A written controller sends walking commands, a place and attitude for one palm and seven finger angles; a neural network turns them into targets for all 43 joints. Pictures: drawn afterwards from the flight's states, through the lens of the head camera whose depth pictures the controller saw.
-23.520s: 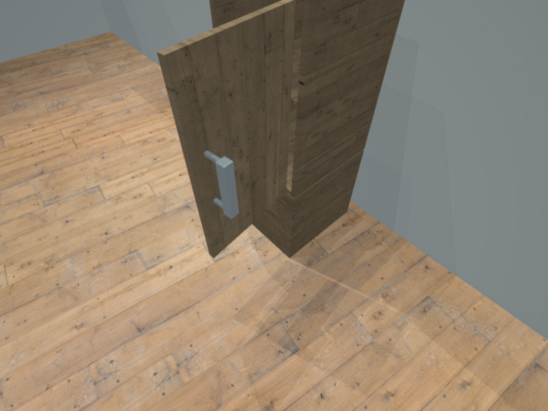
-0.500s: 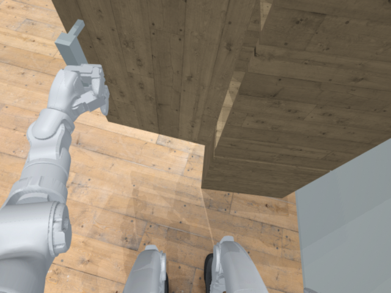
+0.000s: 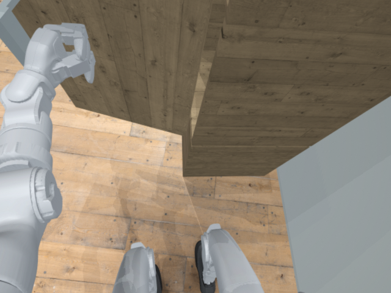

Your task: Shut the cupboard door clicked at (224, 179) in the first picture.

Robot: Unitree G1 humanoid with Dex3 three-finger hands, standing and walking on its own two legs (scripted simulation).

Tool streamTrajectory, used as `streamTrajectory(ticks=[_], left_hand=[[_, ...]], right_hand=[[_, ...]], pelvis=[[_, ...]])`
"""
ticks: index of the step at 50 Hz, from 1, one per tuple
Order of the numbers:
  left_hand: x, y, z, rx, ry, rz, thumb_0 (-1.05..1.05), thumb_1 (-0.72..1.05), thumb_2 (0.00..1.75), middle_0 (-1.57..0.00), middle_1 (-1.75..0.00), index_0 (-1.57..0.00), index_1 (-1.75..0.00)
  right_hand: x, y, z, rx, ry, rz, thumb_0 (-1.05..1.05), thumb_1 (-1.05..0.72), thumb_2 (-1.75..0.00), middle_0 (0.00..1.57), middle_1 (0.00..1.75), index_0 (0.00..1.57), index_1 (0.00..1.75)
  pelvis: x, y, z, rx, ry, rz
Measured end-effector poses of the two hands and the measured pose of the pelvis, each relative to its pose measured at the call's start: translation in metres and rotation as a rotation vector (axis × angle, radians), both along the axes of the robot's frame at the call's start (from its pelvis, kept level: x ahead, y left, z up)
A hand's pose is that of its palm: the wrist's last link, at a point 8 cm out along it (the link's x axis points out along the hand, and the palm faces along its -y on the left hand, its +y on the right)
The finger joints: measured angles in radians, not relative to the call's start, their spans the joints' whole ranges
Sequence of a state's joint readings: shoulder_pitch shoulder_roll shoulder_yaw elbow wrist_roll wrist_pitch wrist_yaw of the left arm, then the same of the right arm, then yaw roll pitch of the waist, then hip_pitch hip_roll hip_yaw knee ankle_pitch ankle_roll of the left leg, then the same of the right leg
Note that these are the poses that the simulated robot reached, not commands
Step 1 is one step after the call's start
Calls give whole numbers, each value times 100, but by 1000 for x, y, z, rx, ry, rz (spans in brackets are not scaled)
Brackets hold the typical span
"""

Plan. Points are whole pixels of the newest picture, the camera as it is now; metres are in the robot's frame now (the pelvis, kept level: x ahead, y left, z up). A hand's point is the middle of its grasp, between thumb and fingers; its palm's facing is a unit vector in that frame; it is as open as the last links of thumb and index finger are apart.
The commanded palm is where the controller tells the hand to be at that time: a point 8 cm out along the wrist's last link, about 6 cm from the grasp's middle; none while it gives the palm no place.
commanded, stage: push the door shut along its arc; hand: left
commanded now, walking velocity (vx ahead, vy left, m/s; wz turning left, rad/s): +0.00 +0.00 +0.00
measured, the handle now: (33, 43) +0.59 +0.23 +0.06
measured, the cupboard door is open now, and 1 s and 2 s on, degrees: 74 60 60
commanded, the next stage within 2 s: pull the fist back off the door in 0.54 s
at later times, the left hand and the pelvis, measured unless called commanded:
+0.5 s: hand (85, 58) +0.54 +0.14 +0.07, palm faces -0.38 -0.92 -0.02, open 3.0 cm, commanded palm +0.58 +0.14 +0.07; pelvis -0.01 +0.00 -0.01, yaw +1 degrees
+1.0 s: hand (114, 45) +0.58 +0.09 +0.07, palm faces +0.05 -1.00 -0.08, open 3.1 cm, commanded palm +0.54 +0.13 +0.07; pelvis -0.01 +0.00 -0.01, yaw +0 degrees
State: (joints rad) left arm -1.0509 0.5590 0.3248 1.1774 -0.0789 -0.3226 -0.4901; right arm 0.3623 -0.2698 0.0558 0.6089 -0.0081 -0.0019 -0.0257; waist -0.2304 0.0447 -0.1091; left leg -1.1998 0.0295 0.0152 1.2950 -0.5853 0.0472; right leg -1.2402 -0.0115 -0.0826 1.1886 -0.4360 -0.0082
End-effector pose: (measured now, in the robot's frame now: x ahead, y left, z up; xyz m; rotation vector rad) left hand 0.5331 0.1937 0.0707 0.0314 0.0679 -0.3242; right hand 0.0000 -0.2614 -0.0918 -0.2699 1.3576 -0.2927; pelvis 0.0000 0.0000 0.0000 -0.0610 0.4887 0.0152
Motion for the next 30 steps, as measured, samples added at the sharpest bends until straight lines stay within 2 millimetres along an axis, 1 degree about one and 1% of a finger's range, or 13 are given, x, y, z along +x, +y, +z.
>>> streamTrajectory(ticks=[7,21,30], left_hand=[[4,3,0,18,12,-15,-3,82,91,-130,-150,-131,-150],[8,4,2,22,42,-53,-2,83,91,-130,-150,-133,-150],[13,-8,7,21,28,-86,4,92,99,-130,-150,-131,-150]], right_hand=[[-5,-1,-2,3,29,-6,1,-90,-90,20,30,20,30],[-2,-17,1,-78,5,44,1,-90,-90,20,30,20,30],[-12,-13,-3,-93,10,51,1,-90,-90,20,30,20,30]], pelvis=[[0,-4,-1,-1,5,2],[-9,-6,-9,-22,18,26],[-16,-1,-17,-30,30,33]])
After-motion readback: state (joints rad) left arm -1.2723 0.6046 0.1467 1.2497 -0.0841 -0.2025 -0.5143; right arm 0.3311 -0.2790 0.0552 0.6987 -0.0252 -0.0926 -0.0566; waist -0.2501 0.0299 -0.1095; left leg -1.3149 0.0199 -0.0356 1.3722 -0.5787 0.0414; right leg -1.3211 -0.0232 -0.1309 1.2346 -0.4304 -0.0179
